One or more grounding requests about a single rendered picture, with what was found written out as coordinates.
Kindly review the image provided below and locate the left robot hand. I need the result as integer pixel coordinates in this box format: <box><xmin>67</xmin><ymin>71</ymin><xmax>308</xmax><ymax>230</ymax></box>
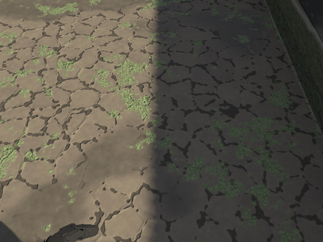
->
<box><xmin>44</xmin><ymin>223</ymin><xmax>99</xmax><ymax>242</ymax></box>

